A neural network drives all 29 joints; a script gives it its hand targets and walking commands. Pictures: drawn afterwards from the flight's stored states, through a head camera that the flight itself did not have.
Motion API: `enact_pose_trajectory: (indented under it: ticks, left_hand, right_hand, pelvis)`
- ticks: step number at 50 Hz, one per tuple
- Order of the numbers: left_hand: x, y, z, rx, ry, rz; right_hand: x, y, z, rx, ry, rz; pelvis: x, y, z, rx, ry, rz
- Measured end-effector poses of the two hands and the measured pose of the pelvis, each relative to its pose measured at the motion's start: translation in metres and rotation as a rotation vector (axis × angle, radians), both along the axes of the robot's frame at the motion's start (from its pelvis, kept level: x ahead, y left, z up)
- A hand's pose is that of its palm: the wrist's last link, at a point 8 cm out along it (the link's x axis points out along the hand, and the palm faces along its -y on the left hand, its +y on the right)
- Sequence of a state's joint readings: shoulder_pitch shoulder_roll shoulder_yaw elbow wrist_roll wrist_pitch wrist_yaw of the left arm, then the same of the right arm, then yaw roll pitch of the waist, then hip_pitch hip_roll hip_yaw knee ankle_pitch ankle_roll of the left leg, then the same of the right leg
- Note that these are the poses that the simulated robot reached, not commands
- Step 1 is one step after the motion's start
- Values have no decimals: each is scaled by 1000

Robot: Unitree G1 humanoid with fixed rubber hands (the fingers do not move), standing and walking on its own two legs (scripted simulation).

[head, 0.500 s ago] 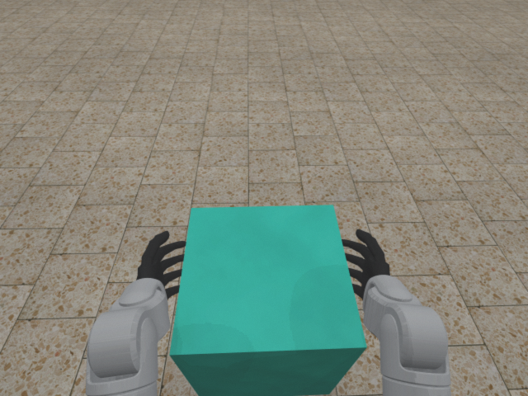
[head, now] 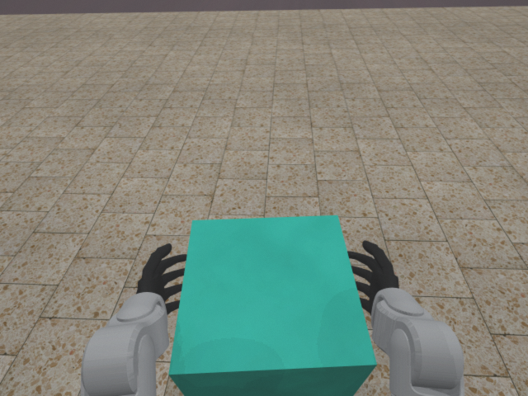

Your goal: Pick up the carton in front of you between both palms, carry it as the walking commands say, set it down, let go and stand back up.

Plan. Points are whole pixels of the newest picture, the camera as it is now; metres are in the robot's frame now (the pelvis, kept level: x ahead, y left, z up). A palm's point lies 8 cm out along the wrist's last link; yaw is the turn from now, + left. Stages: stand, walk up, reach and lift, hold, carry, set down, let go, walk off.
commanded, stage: carry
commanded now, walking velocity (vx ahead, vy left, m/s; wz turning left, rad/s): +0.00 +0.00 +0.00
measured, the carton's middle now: (268, 322) +0.24 +0.00 +0.01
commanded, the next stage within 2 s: hold in 1.66 s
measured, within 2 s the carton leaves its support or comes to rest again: neither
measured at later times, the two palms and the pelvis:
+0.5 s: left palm (172, 209) +0.39 +0.15 +0.11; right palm (356, 208) +0.38 -0.15 +0.11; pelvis +0.16 +0.01 +0.00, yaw -3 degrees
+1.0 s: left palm (181, 213) +0.42 +0.15 +0.07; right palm (348, 213) +0.41 -0.15 +0.07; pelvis +0.16 +0.01 +0.00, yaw -3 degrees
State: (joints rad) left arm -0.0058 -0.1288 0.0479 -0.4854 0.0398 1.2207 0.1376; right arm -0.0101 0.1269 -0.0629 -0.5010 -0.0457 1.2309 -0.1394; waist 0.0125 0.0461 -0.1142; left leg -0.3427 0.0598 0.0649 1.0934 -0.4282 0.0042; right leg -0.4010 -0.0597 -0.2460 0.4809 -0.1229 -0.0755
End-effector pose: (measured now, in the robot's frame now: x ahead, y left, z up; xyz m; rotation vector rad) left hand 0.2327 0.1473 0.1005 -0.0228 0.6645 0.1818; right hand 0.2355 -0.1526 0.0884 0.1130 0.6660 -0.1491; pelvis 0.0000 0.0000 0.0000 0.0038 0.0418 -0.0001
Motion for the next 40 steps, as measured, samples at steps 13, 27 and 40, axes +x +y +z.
enact_pose_trajectory:
  ticks: [13,27,40]
  left_hand:
    - [95,4,18,-26,-83,-14]
    - [167,5,6,-41,-38,-55]
    - [183,4,-17,-16,23,-78]
  right_hand:
    - [91,4,26,-39,-82,-9]
    - [151,5,18,-57,-37,-48]
    - [165,6,-5,-80,24,-28]
  pelvis:
    - [99,3,5,-18,-19,-12]
    - [160,14,3,9,14,-48]
    - [164,15,2,3,9,-55]
